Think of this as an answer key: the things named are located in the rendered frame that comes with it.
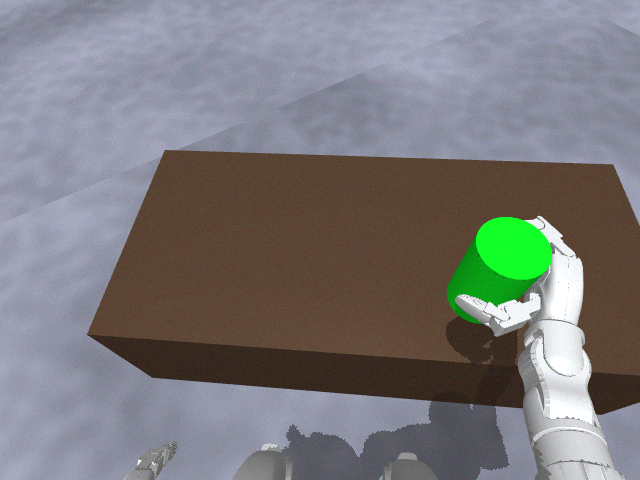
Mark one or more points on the can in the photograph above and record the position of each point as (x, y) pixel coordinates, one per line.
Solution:
(504, 259)

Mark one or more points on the left robot hand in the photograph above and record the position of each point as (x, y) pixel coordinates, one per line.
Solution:
(150, 464)

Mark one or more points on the right robot arm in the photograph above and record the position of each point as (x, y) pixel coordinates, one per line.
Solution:
(564, 432)

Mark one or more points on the right robot hand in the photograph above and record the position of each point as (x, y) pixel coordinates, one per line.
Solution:
(556, 294)

